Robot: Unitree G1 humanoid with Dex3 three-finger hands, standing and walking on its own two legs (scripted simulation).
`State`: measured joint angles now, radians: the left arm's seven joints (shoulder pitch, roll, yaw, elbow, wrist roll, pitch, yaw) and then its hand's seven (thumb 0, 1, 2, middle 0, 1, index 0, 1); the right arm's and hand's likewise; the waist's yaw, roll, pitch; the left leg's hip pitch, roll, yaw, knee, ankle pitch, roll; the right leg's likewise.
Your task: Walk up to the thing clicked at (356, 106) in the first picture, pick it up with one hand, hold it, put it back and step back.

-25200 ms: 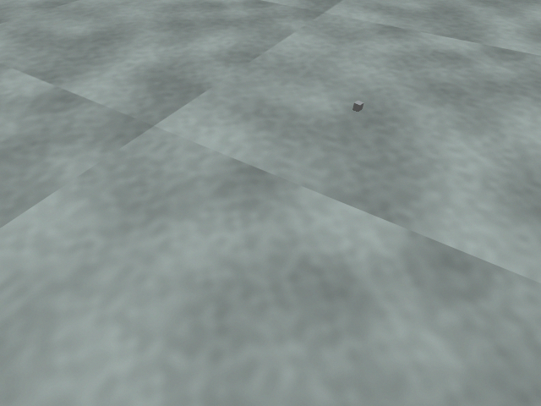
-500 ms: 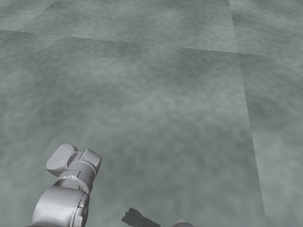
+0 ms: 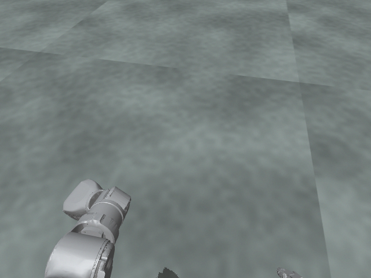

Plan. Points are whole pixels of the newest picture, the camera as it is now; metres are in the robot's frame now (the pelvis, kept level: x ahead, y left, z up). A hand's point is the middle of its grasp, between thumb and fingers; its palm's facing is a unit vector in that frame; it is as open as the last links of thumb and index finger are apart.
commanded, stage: hold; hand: left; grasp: from above
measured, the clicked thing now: (94, 215) +0.33 +0.24 -0.09
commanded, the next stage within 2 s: crouch in 1.50 s
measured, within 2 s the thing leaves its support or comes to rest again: neither
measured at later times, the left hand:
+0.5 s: hand (97, 202) +0.33 +0.21 -0.03, palm faces -0.15 -0.41 -0.90, open 5.5 cm
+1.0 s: hand (94, 203) +0.32 +0.21 -0.02, palm faces -0.14 -0.41 -0.90, open 5.5 cm
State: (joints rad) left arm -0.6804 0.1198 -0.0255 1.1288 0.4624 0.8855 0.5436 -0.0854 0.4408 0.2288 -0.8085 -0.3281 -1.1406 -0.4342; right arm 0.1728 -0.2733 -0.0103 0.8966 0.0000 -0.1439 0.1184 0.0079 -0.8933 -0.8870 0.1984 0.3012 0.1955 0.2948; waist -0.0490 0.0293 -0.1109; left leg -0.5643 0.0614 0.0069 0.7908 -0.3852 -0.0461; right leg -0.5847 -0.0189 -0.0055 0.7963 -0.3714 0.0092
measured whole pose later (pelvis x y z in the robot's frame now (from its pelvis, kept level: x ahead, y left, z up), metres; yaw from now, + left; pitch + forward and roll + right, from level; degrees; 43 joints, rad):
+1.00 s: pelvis +0.01 +0.00 +0.02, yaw +0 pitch +6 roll +0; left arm -0.65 0.11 -0.06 1.02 0.46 0.98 0.49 -0.09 0.38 0.31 -0.85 -0.30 -1.15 -0.44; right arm 0.13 -0.28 0.00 0.87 0.02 -0.13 0.13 0.01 -0.90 -0.89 0.20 0.30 0.19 0.29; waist -0.02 0.04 -0.09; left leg -0.41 0.06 0.01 0.64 -0.33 -0.05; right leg -0.43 -0.02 -0.01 0.66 -0.33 0.00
